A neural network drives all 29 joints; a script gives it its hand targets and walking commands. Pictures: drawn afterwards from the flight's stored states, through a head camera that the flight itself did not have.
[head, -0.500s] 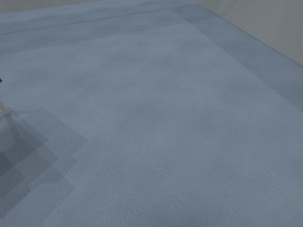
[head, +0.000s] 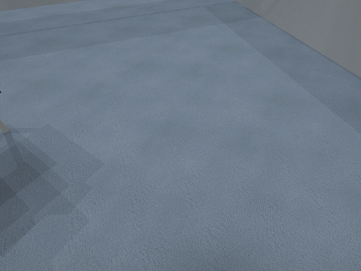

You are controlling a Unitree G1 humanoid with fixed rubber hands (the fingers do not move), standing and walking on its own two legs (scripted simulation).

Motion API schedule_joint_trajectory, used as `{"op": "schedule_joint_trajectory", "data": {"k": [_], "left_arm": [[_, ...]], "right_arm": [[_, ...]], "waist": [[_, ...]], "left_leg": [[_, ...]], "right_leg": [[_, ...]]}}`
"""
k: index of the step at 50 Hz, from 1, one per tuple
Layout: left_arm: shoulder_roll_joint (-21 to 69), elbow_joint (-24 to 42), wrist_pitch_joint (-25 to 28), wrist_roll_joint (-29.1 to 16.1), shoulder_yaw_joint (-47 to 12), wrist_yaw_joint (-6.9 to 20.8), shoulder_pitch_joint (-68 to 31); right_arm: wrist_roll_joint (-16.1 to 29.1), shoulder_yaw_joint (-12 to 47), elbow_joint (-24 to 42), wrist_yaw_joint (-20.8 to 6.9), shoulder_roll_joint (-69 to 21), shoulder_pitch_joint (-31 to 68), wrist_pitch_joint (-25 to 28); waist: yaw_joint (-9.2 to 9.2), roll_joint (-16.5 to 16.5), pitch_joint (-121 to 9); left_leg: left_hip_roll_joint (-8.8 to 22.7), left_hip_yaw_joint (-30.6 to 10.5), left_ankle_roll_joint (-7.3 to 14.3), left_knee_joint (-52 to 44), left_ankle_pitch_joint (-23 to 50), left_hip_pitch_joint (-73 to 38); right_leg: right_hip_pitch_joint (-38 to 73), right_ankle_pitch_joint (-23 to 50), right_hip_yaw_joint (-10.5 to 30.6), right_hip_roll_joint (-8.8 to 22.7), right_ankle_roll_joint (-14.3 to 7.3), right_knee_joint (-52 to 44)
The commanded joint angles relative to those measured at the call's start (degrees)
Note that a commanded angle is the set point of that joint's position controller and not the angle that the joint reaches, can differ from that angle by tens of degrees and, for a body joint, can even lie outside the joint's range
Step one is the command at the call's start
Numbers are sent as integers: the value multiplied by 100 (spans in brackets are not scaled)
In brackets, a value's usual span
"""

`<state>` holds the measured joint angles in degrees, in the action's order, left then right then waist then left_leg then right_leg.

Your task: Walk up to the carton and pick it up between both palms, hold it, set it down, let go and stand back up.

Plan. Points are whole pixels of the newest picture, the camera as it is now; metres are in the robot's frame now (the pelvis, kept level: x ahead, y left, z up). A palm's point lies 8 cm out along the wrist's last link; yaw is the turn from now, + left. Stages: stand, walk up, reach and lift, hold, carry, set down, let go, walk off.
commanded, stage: stand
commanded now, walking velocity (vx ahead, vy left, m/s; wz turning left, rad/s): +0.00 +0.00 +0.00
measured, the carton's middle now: out of the picture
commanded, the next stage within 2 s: walk up in 0.18 s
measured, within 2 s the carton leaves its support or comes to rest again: neither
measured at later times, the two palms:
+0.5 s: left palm out of the picture +0.00 +0.26 -0.14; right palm out of the picture +0.03 -0.22 -0.14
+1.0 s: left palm out of the picture +0.12 +0.45 -0.11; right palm (203, 229) +0.27 -0.04 -0.15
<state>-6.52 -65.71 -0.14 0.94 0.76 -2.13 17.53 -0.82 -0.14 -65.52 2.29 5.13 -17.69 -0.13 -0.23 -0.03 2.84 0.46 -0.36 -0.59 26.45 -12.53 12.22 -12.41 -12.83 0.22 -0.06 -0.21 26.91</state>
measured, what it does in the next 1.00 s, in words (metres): steps to the left, turning left: left foot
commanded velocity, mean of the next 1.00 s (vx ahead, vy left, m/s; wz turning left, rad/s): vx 0.00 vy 0.00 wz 0.00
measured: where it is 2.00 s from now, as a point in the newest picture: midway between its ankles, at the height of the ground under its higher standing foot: (82, 244)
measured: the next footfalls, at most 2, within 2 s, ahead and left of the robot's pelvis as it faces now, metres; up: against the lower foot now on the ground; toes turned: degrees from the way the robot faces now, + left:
left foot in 0.72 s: +0.11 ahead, +0.31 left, +0.00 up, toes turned +27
right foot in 1.02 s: +0.33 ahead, +0.15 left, +0.00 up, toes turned +27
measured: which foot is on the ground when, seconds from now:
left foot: down 0.00-0.38, up 0.40-0.70, down 0.72-1.00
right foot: down 0.00-0.72, up 0.74-1.00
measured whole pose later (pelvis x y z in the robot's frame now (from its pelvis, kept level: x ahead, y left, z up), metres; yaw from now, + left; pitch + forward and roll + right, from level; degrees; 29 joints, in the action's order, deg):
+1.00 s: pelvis +0.14 +0.18 -0.02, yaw +30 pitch -3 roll +1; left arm -13.9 -39.2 3.9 2.4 -0.6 0.8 15.8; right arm -2.2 -1.9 -47.4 -2.6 13.8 -23.3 -0.3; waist 2.3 0.3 2.5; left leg -2.2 -2.5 1.1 39.0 -22.5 14.5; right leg -24.7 -18.5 -3.3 3.3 -1.8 41.3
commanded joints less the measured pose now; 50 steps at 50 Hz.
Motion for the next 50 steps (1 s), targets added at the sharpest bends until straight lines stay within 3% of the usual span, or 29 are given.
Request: {"op": "schedule_joint_trajectory", "data": {"k": [1, 2, 4, 8, 12, 14, 15, 16, 17, 18, 19, 20, 21, 22, 23, 25, 27, 30, 34, 35, 36, 37, 38, 39, 42, 44, 46, 49, 50], "left_arm": [[-765, 91, 36, -13, 147, -7, 261], [-421, 27, 19, -44, 78, -14, 400], [-278, 91, 15, -17, 26, -7, 341], [-559, 134, 104, 49, 101, -22, 381], [-506, 77, 42, -20, 84, -28, 374], [-453, 100, 2, 6, 75, -37, 357], [-354, 177, 58, -31, 44, 4, 421], [-283, 88, 44, 26, 34, -29, 387], [-325, 67, 43, -15, 36, -59, 562], [-531, 171, 79, 40, 103, -53, 310], [-1638, 847, 223, 290, 543, -119, 379], [-1902, 656, 252, 313, 598, -219, 1063], [-1779, 686, 313, 350, 598, -306, 912], [-1383, 784, 389, 306, 489, -385, 568], [-1382, 829, 479, 353, 519, -429, 226], [-1519, 1076, 586, 400, 515, -403, -359], [-1590, 1287, 566, 416, 482, -341, -241], [-1692, 1342, 482, 422, 534, -236, -80], [-2048, 1545, 345, 518, 535, -104, -334], [-1996, 1625, 270, 593, 529, -52, -475], [-1593, 1794, 203, 588, 295, 30, -526], [-970, 2185, 173, 501, 52, 213, -529], [-1011, 2772, 177, 272, 32, 318, -699], [-1132, 2873, 261, 167, -5, 343, -824], [-1486, 2628, 427, 97, 37, 318, -346], [-1404, 2643, 417, 49, 32, 322, 38], [-1333, 2782, 387, 61, 66, 309, -3], [-1320, 2663, 440, 135, 150, 217, 915], [-1531, 2675, 445, 232, 260, 162, 1248]], "right_arm": [[0, -85, 88, 36, 417, -407, 8], [-35, -37, 45, 16, 367, -680, 18], [7, -73, 87, 26, 470, -591, -21], [17, -55, 36, 22, 353, -524, 47], [-18, -82, 44, 6, 477, -505, 40], [-14, -83, 95, 8, 446, -538, 37], [-15, -124, 64, 26, 494, -570, 4], [-6, -56, 86, 10, 296, -653, 33], [-49, -106, 69, 38, 619, -526, 36], [-12, -36, 95, 38, 375, -431, 35], [-156, -473, 796, -141, 1577, -59, 81], [-229, -507, 1147, -274, 1612, 754, 41], [-375, -529, 1317, -325, 1344, 817, -43], [-476, -572, 1359, -405, 1263, 706, -103], [-420, -581, 1326, -481, 1185, 343, -163], [-365, -621, 1207, -572, 1246, -87, -189], [-261, -582, 1301, -689, 1183, 150, -216], [-142, -448, 1648, -832, 1215, 700, -183], [-27, -410, 1670, -843, 1478, 93, 7], [-60, -485, 1489, -758, 1591, -487, 54], [-59, -638, 1284, -609, 1855, -1244, 101], [0, -810, 1349, -533, 2508, -1736, 106], [189, -870, 1511, -438, 3099, -1626, 61], [192, -797, 1692, -320, 3089, -1239, 10], [-21, -538, 2044, -246, 2301, -550, 52], [-126, -518, 2163, -320, 2240, -314, 142], [-128, -525, 2198, -384, 2211, -331, 164], [-167, -458, 2349, -485, 2075, 237, 83], [-153, -378, 2443, -522, 1761, 292, 67]], "waist": [[69, 158, 270], [96, -232, 216], [116, -404, 275], [17, 480, -167], [54, -154, 463], [56, 55, 542], [18, -153, 248], [89, 115, 434], [-43, -236, 230], [-23, -5, 140], [-204, 222, -68], [-692, 796, 45], [-511, 782, 218], [-275, 212, 568], [8, 332, 532], [202, 727, 429], [74, 1038, 551], [-181, 994, 795], [192, 823, 557], [447, 325, 147], [872, -583, -88], [1011, -2167, -205], [912, -2197, -546], [745, -1712, -91], [334, -962, 376], [75, -887, 86], [109, -721, 204], [-463, -200, -254], [-666, 432, -153]], "left_leg": [[385, -478, 182, -563, -280, 66], [404, -452, 188, -671, -590, 196], [358, -467, 224, -719, -709, 296], [296, -278, 207, -349, 184, -89], [331, -338, 195, -517, -61, 402], [357, -328, 173, -532, -198, 277], [249, -299, 153, -501, -192, 122], [328, -332, 155, -511, -119, 192], [448, -564, 218, -762, -484, 340], [377, -426, 193, -656, -33, 387], [141, -802, 181, 385, -2142, 2450], [-45, -41, -16, 1940, -1971, 3313], [646, -143, -147, 3294, -1768, 3742], [995, -470, -217, 3686, -1480, 3572], [1150, -708, -259, 3868, -1130, 3116], [1174, -637, -380, 3722, -892, 2488], [1058, -308, -465, 3360, -845, 2281], [945, 236, -348, 2433, -338, 1894], [504, 944, -29, 1629, -539, 710], [146, 1248, 48, 1389, -695, -46], [-194, 863, 181, 925, -879, -875], [876, -1807, 692, -124, -1654, -1723], [1635, -4130, 1329, -1370, -2128, -1658], [1888, -3989, 1483, -1485, -2588, -1357], [1622, -2661, 1489, -911, -1300, -200], [1450, -2159, 1469, -714, -830, 247], [1289, -2029, 1394, -806, -1277, 917], [500, -1213, 829, 195, -2206, 2220], [94, -1024, 518, 1039, -2850, 3143]], "right_leg": [[-522, -472, 394, 338, -179, -810], [-222, -314, 361, 284, -125, -680], [-253, -343, 397, 343, -152, -691], [-106, -138, 639, 492, -214, -822], [-272, -295, 571, 457, -210, -764], [-507, -528, 569, 475, -232, -837], [-461, -499, 554, 418, -151, -837], [-519, -457, 530, 430, -179, -814], [-173, -123, 333, 271, -145, -577], [-36, 38, 453, 478, -253, -632], [1711, -1753, 910, 839, -811, -396], [2115, -2593, 2045, 2146, -1326, -1264], [1705, -2481, 2606, 3135, -1625, -1653], [913, -2325, 2388, 3224, -1558, -1795], [549, -2179, 1804, 3074, -1406, -1795], [394, -1677, 630, 2550, -1186, -1635], [217, -2039, -33, 2290, -1166, -1647], [-120, -2447, -512, 2233, -1010, -1505], [-310, -2698, -1042, 2024, -825, -706], [-393, -2330, -1365, 1882, -840, 328], [-763, -935, -1840, 1265, -618, 2341], [-2417, -2570, -1395, 532, -277, 4447], [-3188, -2956, -207, 190, -208, 5050], [-3389, -2441, 245, 569, -203, 5039], [-2727, -1812, 206, 942, -124, 4003], [-1916, -1871, 120, 828, -95, 3011], [-1327, -1208, -80, 671, -70, 2356], [1001, 222, -528, 79, -198, 1060], [1675, -391, -64, 318, -258, 887]]}}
